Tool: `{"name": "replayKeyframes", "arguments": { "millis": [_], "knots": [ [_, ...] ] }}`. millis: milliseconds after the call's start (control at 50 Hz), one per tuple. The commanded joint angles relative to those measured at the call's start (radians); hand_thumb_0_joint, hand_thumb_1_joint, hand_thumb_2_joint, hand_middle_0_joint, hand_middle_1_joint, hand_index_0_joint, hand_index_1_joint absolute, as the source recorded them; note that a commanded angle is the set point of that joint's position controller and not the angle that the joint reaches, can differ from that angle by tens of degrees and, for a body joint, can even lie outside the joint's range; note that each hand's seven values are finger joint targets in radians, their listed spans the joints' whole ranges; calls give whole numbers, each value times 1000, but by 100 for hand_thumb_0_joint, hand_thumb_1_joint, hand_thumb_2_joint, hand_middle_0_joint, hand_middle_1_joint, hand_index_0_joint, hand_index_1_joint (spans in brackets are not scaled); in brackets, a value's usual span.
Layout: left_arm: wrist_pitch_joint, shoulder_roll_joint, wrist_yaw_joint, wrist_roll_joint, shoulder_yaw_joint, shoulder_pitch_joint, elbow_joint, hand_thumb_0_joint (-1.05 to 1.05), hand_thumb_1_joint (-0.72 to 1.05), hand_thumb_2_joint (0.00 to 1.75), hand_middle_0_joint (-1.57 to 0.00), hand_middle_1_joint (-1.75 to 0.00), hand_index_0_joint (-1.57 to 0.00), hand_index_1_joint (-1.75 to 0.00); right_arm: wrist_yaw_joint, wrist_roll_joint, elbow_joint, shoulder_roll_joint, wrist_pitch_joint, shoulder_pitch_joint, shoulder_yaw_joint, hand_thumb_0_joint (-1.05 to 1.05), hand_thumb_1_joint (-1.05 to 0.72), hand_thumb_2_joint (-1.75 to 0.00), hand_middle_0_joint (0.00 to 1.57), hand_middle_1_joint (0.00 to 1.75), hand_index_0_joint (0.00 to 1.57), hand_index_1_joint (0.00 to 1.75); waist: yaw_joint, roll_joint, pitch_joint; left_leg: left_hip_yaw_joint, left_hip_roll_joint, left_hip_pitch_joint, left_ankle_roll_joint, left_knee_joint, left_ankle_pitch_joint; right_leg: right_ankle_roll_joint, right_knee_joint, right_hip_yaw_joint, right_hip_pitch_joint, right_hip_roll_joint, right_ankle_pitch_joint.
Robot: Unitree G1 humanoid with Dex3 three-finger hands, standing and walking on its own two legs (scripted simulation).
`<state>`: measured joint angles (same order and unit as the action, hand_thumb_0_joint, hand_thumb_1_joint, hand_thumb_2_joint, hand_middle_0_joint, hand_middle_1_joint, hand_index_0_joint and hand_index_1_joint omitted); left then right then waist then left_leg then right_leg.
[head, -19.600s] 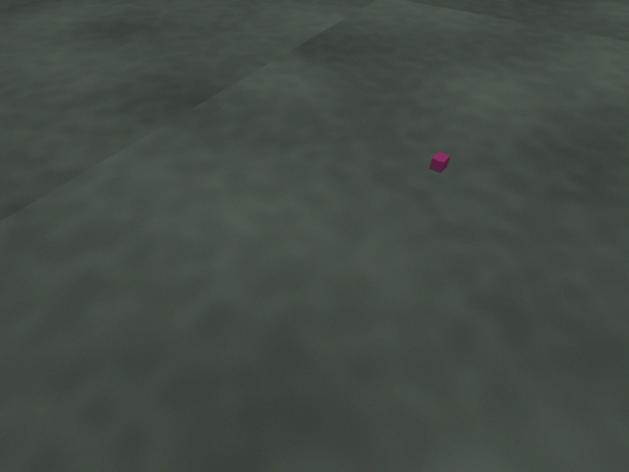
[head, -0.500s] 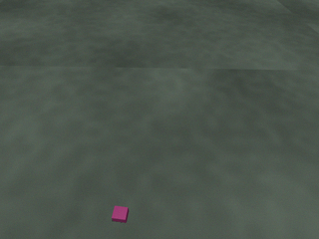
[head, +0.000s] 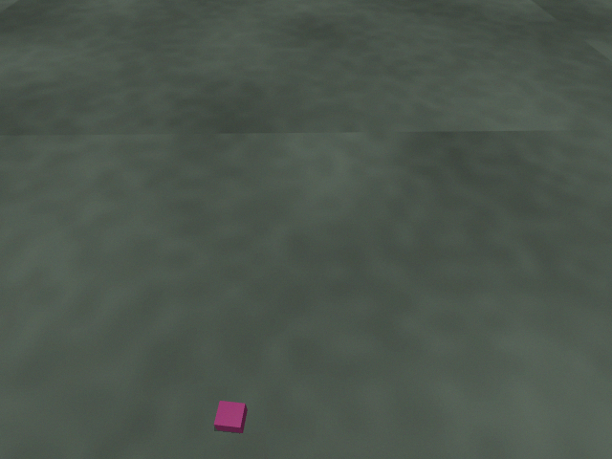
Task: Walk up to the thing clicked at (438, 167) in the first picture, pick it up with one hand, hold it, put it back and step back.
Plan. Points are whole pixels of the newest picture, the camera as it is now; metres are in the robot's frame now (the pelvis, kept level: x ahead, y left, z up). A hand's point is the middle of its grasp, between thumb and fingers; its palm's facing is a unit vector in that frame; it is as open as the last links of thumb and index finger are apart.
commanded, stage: walk up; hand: left
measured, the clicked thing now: (231, 416) +0.40 +0.24 -0.75
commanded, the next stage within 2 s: stand in 0.04 s
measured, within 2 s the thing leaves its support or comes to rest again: neither
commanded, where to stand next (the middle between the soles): +0.01 +0.02 m, yaw -2 degrees
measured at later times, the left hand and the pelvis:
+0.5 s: hand out of the picture +0.10 +0.25 -0.16, palm faces +0.00 -0.95 -0.32, open 7.4 cm; pelvis +0.03 +0.00 +0.00, yaw +0 degrees
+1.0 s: hand out of the picture +0.11 +0.25 -0.15, palm faces +0.00 -0.94 -0.33, open 7.4 cm; pelvis +0.04 -0.01 +0.00, yaw +1 degrees
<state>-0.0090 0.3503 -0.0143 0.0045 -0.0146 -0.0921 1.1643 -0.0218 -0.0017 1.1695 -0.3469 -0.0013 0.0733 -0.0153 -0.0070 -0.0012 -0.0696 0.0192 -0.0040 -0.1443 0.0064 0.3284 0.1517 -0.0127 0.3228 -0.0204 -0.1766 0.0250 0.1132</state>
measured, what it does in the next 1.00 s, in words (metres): stands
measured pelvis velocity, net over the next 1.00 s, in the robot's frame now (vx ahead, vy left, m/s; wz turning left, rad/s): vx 0.04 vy -0.01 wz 0.01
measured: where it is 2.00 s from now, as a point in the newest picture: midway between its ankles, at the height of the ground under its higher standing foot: outside the picture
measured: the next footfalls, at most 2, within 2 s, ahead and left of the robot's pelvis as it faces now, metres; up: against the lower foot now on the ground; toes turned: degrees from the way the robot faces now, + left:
none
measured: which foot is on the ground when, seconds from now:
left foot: down 0.00-1.00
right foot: down 0.00-1.00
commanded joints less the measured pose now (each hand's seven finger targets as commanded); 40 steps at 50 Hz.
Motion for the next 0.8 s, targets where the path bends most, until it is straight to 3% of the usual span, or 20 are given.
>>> {"name": "replayKeyframes", "arguments": {
  "millis": [0, 20, 60, 80, 100, 200, 260, 320, 400, 520, 620, 780],
  "knots": [
    [-21, 213, 18, 2, -35, 47, -63, 0, 90, 90, -20, -30, -20, -30, 17, 4, -69, -216, -21, -55, -33, 0, -90, -90, 20, 30, 20, 30, 0, 13, 116, -112, 130, 13, 15, -60, -24, 25, -48, 113, 35, 121, -31],
    [-22, 181, 18, 2, -23, 30, -52, 0, 90, 90, -20, -30, -20, -30, 17, 12, -57, -171, -24, -43, -21, 0, -90, -90, 20, 30, 20, 30, -1, 14, 146, -121, 133, 19, 12, -81, 33, 22, -56, 104, 56, 106, 54],
    [-23, 198, 19, 6, -27, 50, -63, 0, 90, 90, -20, -30, -20, -30, 19, 15, -61, -191, -27, -48, -23, 0, -90, -90, 20, 30, 20, 30, 1, 2, 134, -123, 133, -14, 13, -85, 35, 21, -52, 109, 80, 110, 28],
    [-23, 190, 18, 5, -26, 42, -58, 0, 90, 90, -20, -30, -20, -30, 20, 15, -54, -196, -26, -43, -24, 0, -90, -90, 20, 30, 20, 30, 1, -8, 102, -133, 129, -45, 11, -104, 108, 17, -57, 108, 60, 101, 68],
    [-23, 203, 19, 8, -28, 45, -63, 0, 90, 90, -20, -30, -20, -30, 20, 15, -59, -203, -26, -52, -26, 0, -90, -90, 20, 30, 20, 30, -2, -4, 93, -130, 128, -53, 14, -97, 106, 20, -56, 108, 69, 107, 71],
    [-25, 200, 19, 4, -29, 29, -66, 0, 90, 90, -20, -30, -20, -30, 22, 15, -55, -200, -30, -23, -26, 0, -90, -90, 20, 30, 20, 30, 2, -13, 66, -128, 128, -39, 7, -95, 71, 24, -59, 113, 41, 108, 55],
    [-28, 197, 19, 6, -29, 38, -73, 0, 90, 90, -20, -30, -20, -30, 25, 15, -61, -201, -37, -27, -25, 0, -90, -90, 20, 30, 20, 30, 4, -9, 102, -118, 136, -7, 8, -77, -42, 24, -51, 108, 70, 115, -37],
    [-26, 197, 18, 6, -30, 42, -74, 0, 90, 90, -20, -30, -20, -30, 26, 12, -59, -197, -37, -13, -22, 0, -90, -90, 20, 30, 20, 30, 8, -15, 91, -117, 135, -10, 3, -85, -43, 22, -49, 103, 76, 111, -31],
    [-28, 203, 20, 5, -32, 44, -75, 0, 90, 90, -20, -30, -20, -30, 27, 12, -66, -198, -38, -19, -23, 0, -90, -90, 20, 30, 20, 30, 10, 7, 109, -114, 140, 21, 5, -79, -117, 21, -43, 99, 89, 114, -79],
    [-26, 200, 21, 3, -30, 46, -76, 0, 90, 90, -20, -30, -20, -30, 29, 12, -69, -204, -34, -29, -24, 0, -90, -90, 20, 30, 20, 30, 9, 3, 97, -111, 136, 34, 0, -78, -94, 19, -59, 99, 77, 112, -58],
    [-30, 202, 22, 2, -30, 42, -78, 0, 90, 90, -20, -30, -20, -30, 30, 10, -72, -206, -36, -35, -25, 0, -90, -90, 20, 30, 20, 30, 7, 8, 141, -108, 147, 76, 4, -61, -204, 20, -42, 92, 116, 120, -170],
    [-26, 207, 24, 4, -27, 47, -76, 0, 90, 90, -20, -30, -20, -30, 30, 11, -74, -202, -31, -35, -20, 0, -90, -90, 20, 30, 20, 30, 8, 4, 105, -109, 140, 52, 1, -80, -133, 18, -65, 91, 101, 116, -102]
  ]
}}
